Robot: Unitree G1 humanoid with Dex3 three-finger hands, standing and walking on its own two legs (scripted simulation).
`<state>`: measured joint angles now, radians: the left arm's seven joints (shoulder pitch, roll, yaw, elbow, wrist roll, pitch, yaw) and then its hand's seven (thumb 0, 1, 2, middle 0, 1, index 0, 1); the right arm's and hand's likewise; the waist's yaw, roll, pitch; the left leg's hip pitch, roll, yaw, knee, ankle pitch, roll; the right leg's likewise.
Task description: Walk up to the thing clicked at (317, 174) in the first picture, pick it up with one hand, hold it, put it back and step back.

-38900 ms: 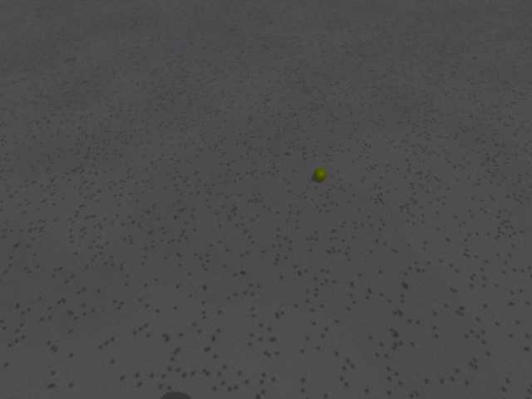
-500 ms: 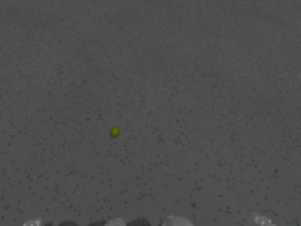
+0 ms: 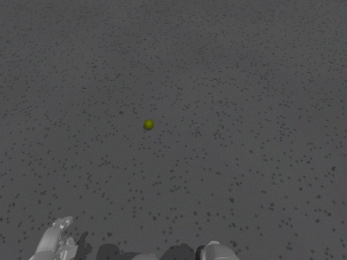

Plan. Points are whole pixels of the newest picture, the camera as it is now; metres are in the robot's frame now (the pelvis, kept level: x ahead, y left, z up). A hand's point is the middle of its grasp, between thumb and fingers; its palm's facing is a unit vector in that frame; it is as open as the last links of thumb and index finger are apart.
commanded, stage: step back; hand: left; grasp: from above
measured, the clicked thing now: (149, 124) +0.96 +0.22 -0.72
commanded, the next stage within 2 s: stand in 1.48 s
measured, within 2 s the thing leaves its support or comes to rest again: neither
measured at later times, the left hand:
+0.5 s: hand out of the picture -0.12 +0.25 -0.14, palm faces -0.06 -0.91 -0.42, open 7.4 cm
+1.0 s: hand out of the picture -0.04 +0.25 -0.13, palm faces -0.02 -0.91 -0.41, open 7.4 cm
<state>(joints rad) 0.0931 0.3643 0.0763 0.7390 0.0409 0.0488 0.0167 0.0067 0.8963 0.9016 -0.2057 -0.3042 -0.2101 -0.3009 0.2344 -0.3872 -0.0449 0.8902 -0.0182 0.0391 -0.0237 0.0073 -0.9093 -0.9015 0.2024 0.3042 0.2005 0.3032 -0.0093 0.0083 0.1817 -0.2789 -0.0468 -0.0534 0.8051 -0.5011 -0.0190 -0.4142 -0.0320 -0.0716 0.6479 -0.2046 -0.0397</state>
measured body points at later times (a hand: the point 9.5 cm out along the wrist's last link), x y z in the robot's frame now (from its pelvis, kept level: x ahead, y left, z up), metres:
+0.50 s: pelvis -0.16 -0.02 +0.01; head -0.15 -0.03 +0.46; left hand -0.12 +0.30 -0.11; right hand -0.05 -0.34 -0.11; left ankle -0.08 +0.12 -0.69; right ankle -0.19 -0.14 -0.72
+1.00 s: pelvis -0.15 -0.02 +0.00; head -0.14 -0.02 +0.45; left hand -0.04 +0.30 -0.10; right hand -0.12 -0.34 -0.12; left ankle -0.17 +0.13 -0.72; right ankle -0.09 -0.14 -0.72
